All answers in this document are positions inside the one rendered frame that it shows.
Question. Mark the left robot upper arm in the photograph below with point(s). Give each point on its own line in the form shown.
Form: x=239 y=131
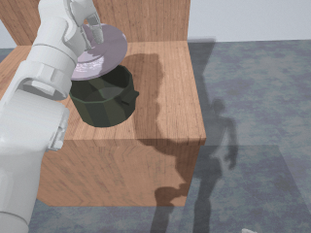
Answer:
x=30 y=126

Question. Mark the robot left hand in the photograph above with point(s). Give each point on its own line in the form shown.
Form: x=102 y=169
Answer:
x=92 y=17

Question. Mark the pot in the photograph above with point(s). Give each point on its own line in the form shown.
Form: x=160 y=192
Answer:
x=107 y=100

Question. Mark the lid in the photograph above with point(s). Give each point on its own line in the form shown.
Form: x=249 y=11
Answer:
x=104 y=57

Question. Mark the knob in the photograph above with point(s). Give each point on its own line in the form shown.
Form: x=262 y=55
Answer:
x=88 y=32

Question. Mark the robot left forearm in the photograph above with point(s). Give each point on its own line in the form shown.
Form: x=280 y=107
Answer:
x=48 y=68

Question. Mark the table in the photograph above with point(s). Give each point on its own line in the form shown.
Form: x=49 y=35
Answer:
x=148 y=160

